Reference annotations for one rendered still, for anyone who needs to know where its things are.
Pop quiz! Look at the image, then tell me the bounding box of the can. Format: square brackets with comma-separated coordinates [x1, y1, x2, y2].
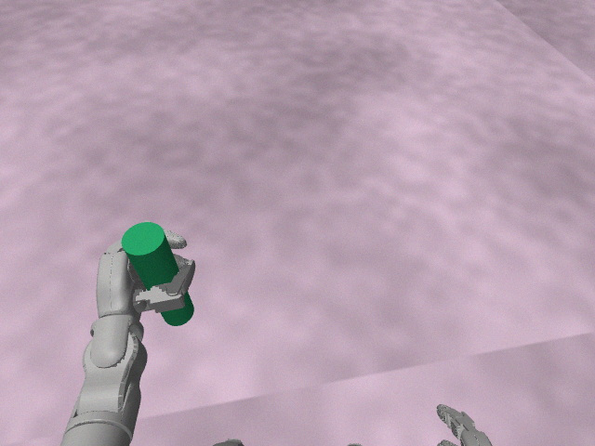
[122, 222, 194, 326]

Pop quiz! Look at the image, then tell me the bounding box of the right robot hand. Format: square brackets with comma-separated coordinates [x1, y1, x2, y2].
[437, 404, 492, 446]

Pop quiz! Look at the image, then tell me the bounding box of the left robot hand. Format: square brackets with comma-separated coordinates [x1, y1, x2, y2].
[97, 220, 195, 320]

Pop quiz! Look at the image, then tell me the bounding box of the left robot arm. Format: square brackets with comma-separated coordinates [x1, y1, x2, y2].
[60, 313, 148, 446]

